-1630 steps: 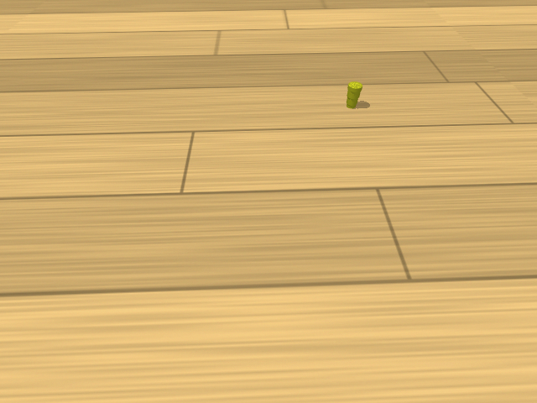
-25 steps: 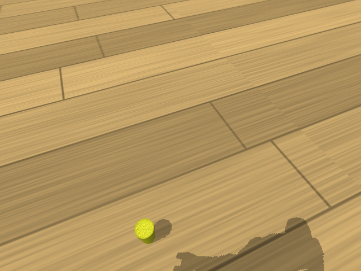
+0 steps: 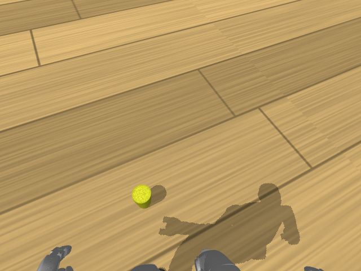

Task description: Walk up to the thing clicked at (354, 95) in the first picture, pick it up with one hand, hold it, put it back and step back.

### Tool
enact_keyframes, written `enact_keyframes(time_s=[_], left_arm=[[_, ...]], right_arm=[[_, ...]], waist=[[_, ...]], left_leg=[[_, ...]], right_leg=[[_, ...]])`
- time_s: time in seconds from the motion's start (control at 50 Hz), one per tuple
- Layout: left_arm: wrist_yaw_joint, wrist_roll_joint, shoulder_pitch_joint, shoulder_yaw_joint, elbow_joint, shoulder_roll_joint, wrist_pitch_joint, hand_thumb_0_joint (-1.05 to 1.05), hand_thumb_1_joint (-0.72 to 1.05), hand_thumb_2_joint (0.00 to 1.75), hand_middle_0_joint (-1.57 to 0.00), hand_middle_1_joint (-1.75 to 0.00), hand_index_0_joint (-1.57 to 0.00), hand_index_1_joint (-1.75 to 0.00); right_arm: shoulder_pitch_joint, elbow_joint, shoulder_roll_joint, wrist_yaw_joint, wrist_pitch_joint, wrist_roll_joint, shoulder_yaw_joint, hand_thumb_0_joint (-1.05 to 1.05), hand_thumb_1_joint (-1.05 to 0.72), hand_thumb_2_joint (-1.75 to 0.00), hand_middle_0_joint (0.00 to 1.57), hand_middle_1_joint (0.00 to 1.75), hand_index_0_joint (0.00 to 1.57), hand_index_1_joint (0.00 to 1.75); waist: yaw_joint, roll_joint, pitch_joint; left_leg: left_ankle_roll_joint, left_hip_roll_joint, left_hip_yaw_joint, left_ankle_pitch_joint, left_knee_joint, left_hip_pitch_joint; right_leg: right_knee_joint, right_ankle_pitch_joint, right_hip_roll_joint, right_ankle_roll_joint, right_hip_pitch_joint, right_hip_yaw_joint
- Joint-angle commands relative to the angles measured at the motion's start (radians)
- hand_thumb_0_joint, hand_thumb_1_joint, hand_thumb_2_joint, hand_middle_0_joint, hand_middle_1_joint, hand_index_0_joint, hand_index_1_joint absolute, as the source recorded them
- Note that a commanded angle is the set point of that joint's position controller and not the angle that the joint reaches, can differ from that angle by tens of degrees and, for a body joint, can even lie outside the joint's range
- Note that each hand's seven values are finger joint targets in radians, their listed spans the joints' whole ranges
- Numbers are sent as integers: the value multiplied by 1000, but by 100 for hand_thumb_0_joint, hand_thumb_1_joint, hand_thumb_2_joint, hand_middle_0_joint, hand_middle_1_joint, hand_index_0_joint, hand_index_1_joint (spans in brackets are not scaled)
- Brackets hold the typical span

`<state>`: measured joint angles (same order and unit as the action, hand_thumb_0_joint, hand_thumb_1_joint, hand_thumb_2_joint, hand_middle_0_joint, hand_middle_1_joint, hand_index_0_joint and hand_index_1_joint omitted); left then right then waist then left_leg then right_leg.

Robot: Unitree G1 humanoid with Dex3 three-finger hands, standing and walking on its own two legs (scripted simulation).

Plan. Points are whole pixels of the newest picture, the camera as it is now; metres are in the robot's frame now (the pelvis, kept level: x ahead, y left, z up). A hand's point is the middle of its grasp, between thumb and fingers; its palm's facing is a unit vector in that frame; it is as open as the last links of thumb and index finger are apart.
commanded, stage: step back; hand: left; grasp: from the side
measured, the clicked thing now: (143, 198) +0.47 +0.18 -0.69
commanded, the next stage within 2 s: none
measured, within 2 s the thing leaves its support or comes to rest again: neither
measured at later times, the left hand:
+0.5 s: hand out of the picture +0.01 +0.23 -0.13, palm faces +0.00 -0.92 -0.39, open 7.4 cm
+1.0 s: hand out of the picture -0.20 +0.23 -0.16, palm faces -0.05 -0.91 -0.41, open 7.4 cm
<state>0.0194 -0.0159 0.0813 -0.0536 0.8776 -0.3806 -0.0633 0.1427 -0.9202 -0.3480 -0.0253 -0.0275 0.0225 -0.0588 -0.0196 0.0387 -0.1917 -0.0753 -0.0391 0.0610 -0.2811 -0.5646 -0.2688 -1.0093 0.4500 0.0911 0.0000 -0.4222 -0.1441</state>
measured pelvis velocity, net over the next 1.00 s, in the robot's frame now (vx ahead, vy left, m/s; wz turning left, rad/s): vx -0.28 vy -0.05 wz -0.06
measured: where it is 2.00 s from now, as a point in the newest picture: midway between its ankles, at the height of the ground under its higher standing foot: outside the picture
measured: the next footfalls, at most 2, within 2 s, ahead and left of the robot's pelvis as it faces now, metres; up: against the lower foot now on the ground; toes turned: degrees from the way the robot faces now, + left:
right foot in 0.16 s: -0.01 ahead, -0.13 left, +0.00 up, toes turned +2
left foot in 0.56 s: -0.10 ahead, +0.10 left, +0.00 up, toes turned -1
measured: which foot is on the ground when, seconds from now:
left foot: down 0.00-0.20, up 0.22-0.54, down 0.56-1.00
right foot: up 0.00-0.14, down 0.16-0.58, up 0.60-0.96, down 0.98-1.00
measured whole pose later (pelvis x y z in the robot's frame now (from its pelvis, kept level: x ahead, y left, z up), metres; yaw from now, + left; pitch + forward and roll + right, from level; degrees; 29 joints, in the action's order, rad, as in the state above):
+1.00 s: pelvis -0.28 -0.05 -0.02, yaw -3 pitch -4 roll -2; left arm 0.00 -0.03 0.20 -0.09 0.87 -0.38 -0.06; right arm 0.07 -0.80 -0.42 -0.01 -0.04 0.02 -0.06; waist 0.02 -0.05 -0.21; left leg 0.02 0.10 -0.03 -0.15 -0.67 -0.46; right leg -0.67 0.41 0.04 0.02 -0.21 -0.05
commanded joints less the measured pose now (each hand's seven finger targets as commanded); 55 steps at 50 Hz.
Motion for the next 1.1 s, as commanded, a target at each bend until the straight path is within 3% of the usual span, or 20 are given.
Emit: enact_keyframes(time_s=[0.0, 0.1, 0.14, 0.18, 0.2, 0.22, 0.3, 0.42, 0.52, 0.56, 0.58, 0.6, 0.68, 0.88, 0.94, 0.96, 0.98, 1.0, 1.02, 1.08], left_arm=[[9, -6, 11, -63, -96, -171, 25, 0, 90, 90, -20, -30, -20, -30], [0, -17, 109, -67, -71, -159, 35, 0, 90, 90, -20, -30, -20, -30], [-1, -22, 155, -73, -52, -170, 44, 0, 90, 90, -20, -30, -20, -30], [-3, -18, 96, -97, -86, -280, 48, 0, 90, 90, -20, -30, -20, -30], [0, -28, 44, -101, -124, -313, 51, 0, 90, 90, -20, -30, -20, -30], [2, -26, 29, -100, -140, -288, 54, 0, 90, 90, -20, -30, -20, -30], [11, -14, 16, -79, -154, -186, 49, 0, 90, 90, -20, -30, -20, -30], [12, -21, 91, -83, -183, -194, 33, 0, 90, 90, -20, -30, -20, -30], [-4, -7, 43, -75, -205, -218, 8, 0, 90, 90, -20, -30, -20, -30], [-9, -2, 54, -64, -215, -156, 7, 0, 90, 90, -20, -30, -20, -30], [5, -11, -20, -84, -217, -196, 9, 0, 90, 90, -20, -30, -20, -30], [10, -22, -18, -92, -208, -216, 9, 0, 90, 90, -20, -30, -20, -30], [-6, 2, 137, -97, -139, -189, 7, 0, 90, 90, -20, -30, -20, -30], [-10, -6, 144, -83, -125, -176, 29, 0, 90, 90, -20, -30, -20, -30], [-17, -13, 295, -87, -47, -172, 33, 0, 90, 90, -20, -30, -20, -30], [-17, -25, 288, -96, -41, -206, 37, 0, 90, 90, -20, -30, -20, -30], [-18, -39, 280, -117, -64, -280, 40, 0, 90, 90, -20, -30, -20, -30], [-19, -41, 150, -139, -119, -407, 30, 0, 90, 90, -20, -30, -20, -30], [-12, -36, 41, -136, -158, -404, 35, 0, 90, 90, -20, -30, -20, -30], [-3, -28, -51, -95, -172, -238, 42, 0, 90, 90, -20, -30, -20, -30]], right_arm=[[66, 80, -269, -20, 23, 1, -72, 0, -90, -90, 20, 30, 20, 30], [-13, 108, -283, -9, 17, -5, -71, 0, -90, -90, 20, 30, 20, 30], [-41, 112, -269, -5, 14, -14, -63, 0, -90, -90, 20, 30, 20, 30], [-80, 131, -211, -2, 12, -27, -46, 0, -90, -90, 20, 30, 20, 30], [-71, 122, -215, -11, 2, -19, -52, 0, -90, -90, 20, 30, 20, 30], [-28, 107, -239, -10, -1, -17, -57, 0, -90, -90, 20, 30, 20, 30], [19, 76, -214, -11, 7, -26, -29, 0, -90, -90, 20, 30, 20, 30], [42, 108, -204, -21, 17, -19, -24, 0, -90, -90, 20, 30, 20, 30], [129, 74, -213, -8, 26, 2, -45, 0, -90, -90, 20, 30, 20, 30], [80, 96, -340, -4, 30, 24, -76, 0, -90, -90, 20, 30, 20, 30], [47, 114, -412, 2, 28, 18, -91, 0, -90, -90, 20, 30, 20, 30], [-15, 132, -412, -5, 36, 16, -94, 0, -90, -90, 20, 30, 20, 30], [-77, 155, -264, -9, 43, 19, -53, 0, -90, -90, 20, 30, 20, 30], [13, 172, -303, -2, 16, 16, -72, 0, -90, -90, 20, 30, 20, 30], [-54, 189, -317, 1, -5, -1, -72, 0, -90, -90, 20, 30, 20, 30], [-47, 189, -285, 3, -10, -7, -60, 0, -90, -90, 20, 30, 20, 30], [-47, 208, -224, 4, -10, -14, -46, 0, -90, -90, 20, 30, 20, 30], [-82, 214, -221, -19, -11, -16, -57, 0, -90, -90, 20, 30, 20, 30], [-56, 193, -281, -23, -12, -13, -78, 0, -90, -90, 20, 30, 20, 30], [53, 118, -246, -9, -7, -24, -53, 0, -90, -90, 20, 30, 20, 30]], waist=[[-29, -134, 236], [22, -139, 273], [48, -76, 295], [57, 211, 233], [67, 274, 183], [50, 219, 161], [32, 72, 183], [63, 143, 274], [6, 124, 291], [15, -205, 249], [-33, -287, 199], [-18, -276, 153], [77, -134, 161], [-12, -255, 281], [67, -239, 305], [61, -155, 279], [71, 83, 235], [101, 313, 163], [63, 305, 85], [-26, 117, 70]], left_leg=[[-77, 281, -279, 606, 69, 292], [-107, 298, -286, 409, 42, 178], [-54, 253, -243, 306, -20, 75], [61, -11, -83, -50, -282, -124], [76, -51, -125, -357, -493, -124], [81, -33, -198, -369, -581, -125], [88, -102, -204, -245, -601, -191], [110, -22, -124, -255, -280, -192], [63, 5, -60, 102, 152, 85], [-63, 313, -479, 161, 240, 164], [-205, 463, -597, 175, 284, -37], [-255, 504, -642, 170, 303, -132], [-115, 257, -274, 383, 180, 16], [-139, 274, -254, 312, 80, 160], [-83, 259, -233, 211, 7, 15], [-36, 199, -221, 80, -45, -98], [31, 36, -177, -152, -219, -280], [81, -57, -151, -338, -468, -239], [83, 0, -228, -317, -622, -165], [80, -88, -229, -146, -647, -216]], right_leg=[[138, 15, -40, 8, -57, 16], [407, -78, -72, -24, 132, 85], [549, -301, -98, -52, 264, 46], [621, -514, -345, -240, 231, -318], [666, -563, -474, -340, 122, -439], [653, -597, -477, -343, 98, -434], [556, -761, -264, -205, 233, -110], [514, -748, -299, -223, 456, -115], [429, -468, -244, -124, 255, -79], [221, -10, -47, -38, -61, 26], [-15, 181, 11, -11, -25, 24], [-184, 176, -10, -8, 4, -65], [-299, 10, 43, -12, -87, -74], [274, 35, -69, 37, 90, 88], [584, -179, -70, -9, 277, 139], [596, -182, -93, -27, 315, 66], [668, -73, -277, -81, 293, -240], [771, -7, -479, -256, -10, -439], [817, 56, -529, -298, -180, -499], [641, -262, -270, -145, -21, -68]])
